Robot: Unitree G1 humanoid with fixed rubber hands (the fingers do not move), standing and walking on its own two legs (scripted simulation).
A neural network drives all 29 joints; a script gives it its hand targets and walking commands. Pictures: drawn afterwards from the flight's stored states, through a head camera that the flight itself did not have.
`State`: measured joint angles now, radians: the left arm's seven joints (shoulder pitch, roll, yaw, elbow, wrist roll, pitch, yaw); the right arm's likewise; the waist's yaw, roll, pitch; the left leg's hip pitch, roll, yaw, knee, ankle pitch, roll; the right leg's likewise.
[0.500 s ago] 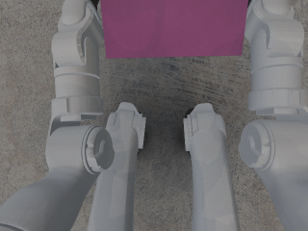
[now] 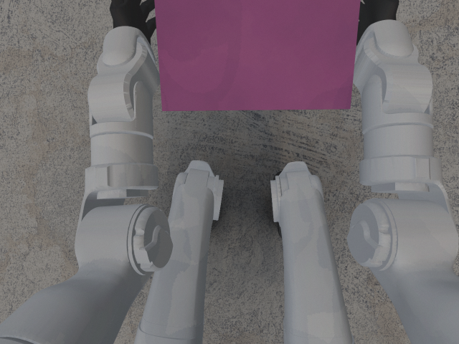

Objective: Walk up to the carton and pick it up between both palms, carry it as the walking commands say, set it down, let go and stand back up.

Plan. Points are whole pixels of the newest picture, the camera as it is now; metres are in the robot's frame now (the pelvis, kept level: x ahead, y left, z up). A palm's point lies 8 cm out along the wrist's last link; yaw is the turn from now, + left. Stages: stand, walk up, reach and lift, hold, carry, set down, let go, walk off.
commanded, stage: reach and lift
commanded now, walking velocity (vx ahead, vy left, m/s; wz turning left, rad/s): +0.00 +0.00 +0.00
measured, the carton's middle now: (250, 38) +0.53 +0.00 -0.16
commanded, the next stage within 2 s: none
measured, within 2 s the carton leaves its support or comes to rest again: neither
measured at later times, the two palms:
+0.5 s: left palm (109, 26) +0.49 +0.15 -0.03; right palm (402, 22) +0.50 -0.15 -0.04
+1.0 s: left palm (64, 18) +0.47 +0.15 +0.04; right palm (450, 14) +0.48 -0.15 +0.03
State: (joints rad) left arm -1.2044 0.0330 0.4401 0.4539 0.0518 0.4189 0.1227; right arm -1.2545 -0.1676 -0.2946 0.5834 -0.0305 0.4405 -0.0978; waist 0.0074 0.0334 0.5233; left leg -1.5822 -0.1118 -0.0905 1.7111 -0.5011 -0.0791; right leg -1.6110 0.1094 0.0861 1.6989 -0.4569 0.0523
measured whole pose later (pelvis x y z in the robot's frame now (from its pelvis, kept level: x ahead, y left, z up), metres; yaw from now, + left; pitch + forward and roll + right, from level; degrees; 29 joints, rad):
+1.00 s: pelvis +0.01 +0.00 +0.11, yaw -1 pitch +11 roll +1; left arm -0.97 -0.01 0.37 0.42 0.06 0.41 0.11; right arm -1.00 -0.10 -0.27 0.51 -0.04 0.43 -0.10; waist 0.02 0.02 0.52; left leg -1.09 -0.10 -0.12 1.31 -0.41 -0.07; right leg -1.12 0.11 0.11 1.30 -0.37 0.04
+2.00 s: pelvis +0.13 +0.00 +0.24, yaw +0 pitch +8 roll +0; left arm -0.32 -0.17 0.32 0.39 0.20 0.43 0.00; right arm -0.31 0.13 -0.27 0.43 -0.20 0.45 -0.04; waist 0.03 0.02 -0.03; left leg -0.45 -0.05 -0.15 0.60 -0.29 -0.03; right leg -0.47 0.06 0.12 0.60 -0.26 0.00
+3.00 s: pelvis +0.12 +0.00 +0.25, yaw +0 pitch -6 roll +0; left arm -0.33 -0.17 0.29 0.33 0.24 0.70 0.01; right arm -0.32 0.13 -0.27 0.33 -0.24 0.74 -0.01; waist 0.01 0.03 0.00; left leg -0.11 -0.03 -0.15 0.44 -0.23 -0.02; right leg -0.13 0.06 0.13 0.44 -0.21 0.00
